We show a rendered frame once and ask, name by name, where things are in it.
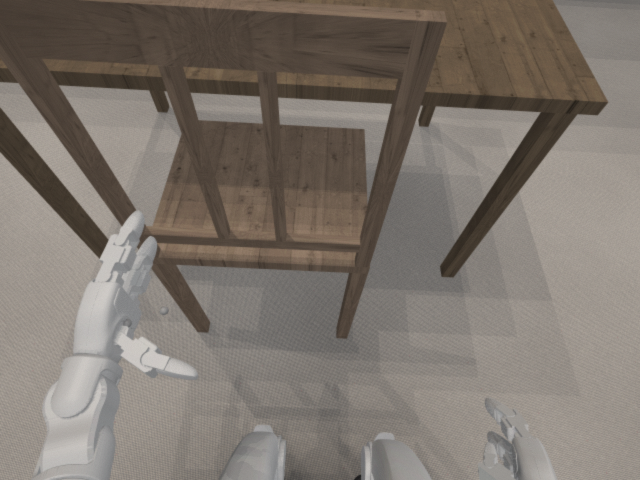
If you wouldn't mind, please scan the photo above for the robot right hand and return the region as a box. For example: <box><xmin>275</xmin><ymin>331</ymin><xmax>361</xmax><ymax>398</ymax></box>
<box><xmin>478</xmin><ymin>397</ymin><xmax>557</xmax><ymax>480</ymax></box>

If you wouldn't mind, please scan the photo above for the robot left shin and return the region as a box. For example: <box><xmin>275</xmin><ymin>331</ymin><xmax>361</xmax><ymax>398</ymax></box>
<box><xmin>253</xmin><ymin>425</ymin><xmax>274</xmax><ymax>433</ymax></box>

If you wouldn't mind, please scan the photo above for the left robot forearm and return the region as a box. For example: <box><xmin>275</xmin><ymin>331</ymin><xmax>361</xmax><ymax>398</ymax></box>
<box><xmin>31</xmin><ymin>353</ymin><xmax>123</xmax><ymax>480</ymax></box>

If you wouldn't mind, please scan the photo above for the robot shin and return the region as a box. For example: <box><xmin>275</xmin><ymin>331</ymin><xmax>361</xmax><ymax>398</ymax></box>
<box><xmin>253</xmin><ymin>425</ymin><xmax>274</xmax><ymax>433</ymax></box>
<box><xmin>372</xmin><ymin>432</ymin><xmax>395</xmax><ymax>444</ymax></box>

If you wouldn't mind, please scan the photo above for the chair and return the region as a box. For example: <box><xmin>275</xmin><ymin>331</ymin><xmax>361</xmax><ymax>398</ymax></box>
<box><xmin>0</xmin><ymin>0</ymin><xmax>447</xmax><ymax>339</ymax></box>

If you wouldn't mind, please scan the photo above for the robot left hand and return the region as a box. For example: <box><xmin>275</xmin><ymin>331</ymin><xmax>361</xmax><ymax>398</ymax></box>
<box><xmin>73</xmin><ymin>210</ymin><xmax>198</xmax><ymax>380</ymax></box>

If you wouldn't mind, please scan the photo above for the table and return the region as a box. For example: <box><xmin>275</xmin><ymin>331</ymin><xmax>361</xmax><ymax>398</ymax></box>
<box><xmin>0</xmin><ymin>0</ymin><xmax>608</xmax><ymax>277</ymax></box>

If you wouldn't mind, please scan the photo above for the robot right shin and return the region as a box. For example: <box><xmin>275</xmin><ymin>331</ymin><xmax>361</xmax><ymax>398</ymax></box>
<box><xmin>372</xmin><ymin>432</ymin><xmax>395</xmax><ymax>444</ymax></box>

